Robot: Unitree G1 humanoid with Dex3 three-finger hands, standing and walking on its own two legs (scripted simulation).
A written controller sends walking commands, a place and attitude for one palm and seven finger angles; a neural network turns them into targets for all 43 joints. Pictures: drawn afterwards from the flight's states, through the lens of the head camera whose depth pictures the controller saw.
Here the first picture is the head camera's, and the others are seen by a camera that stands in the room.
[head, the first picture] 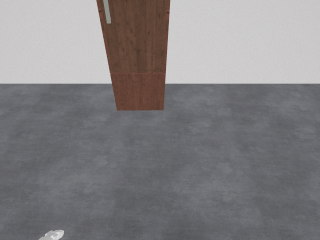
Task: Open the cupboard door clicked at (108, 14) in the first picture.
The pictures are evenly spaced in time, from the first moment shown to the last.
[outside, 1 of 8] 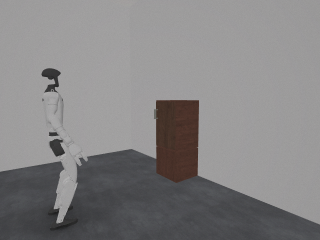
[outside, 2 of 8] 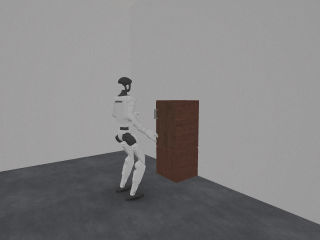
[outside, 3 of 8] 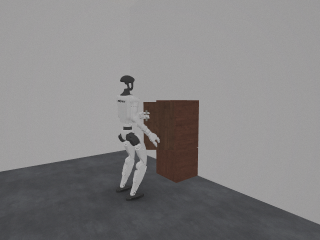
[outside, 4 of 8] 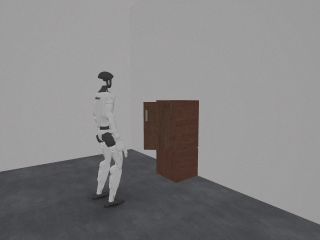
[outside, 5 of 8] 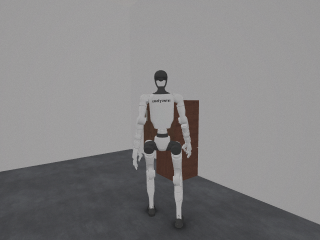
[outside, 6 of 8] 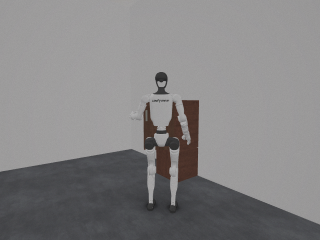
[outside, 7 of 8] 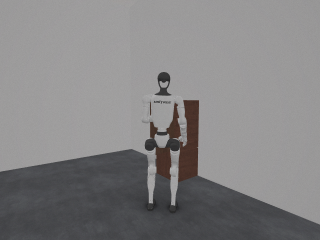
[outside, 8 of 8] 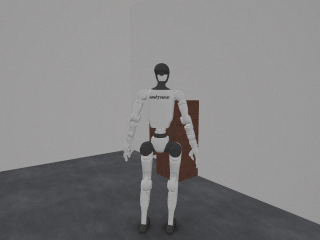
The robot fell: no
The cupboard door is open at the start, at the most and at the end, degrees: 0 98 95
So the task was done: yes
